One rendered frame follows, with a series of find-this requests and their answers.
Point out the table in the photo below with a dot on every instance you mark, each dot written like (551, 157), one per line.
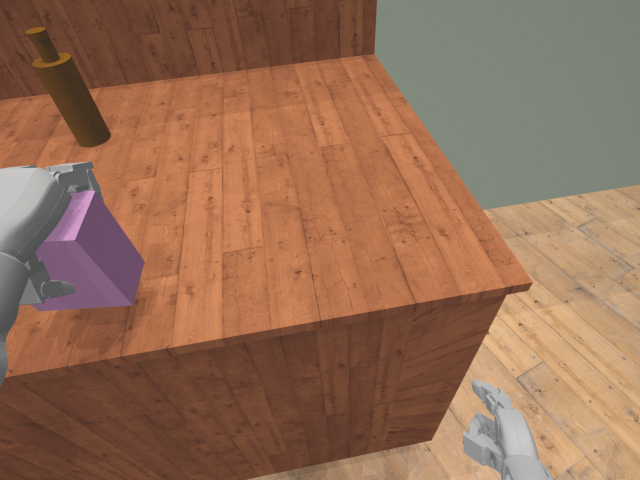
(317, 279)

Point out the left robot hand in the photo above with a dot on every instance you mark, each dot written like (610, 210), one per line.
(32, 202)

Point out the robot right forearm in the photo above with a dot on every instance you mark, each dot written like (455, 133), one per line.
(523, 467)

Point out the right robot hand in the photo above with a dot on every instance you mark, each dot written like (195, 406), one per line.
(509, 435)

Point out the sponge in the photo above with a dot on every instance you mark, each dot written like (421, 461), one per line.
(89, 249)

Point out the robot left forearm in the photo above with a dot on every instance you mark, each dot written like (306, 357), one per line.
(14, 276)

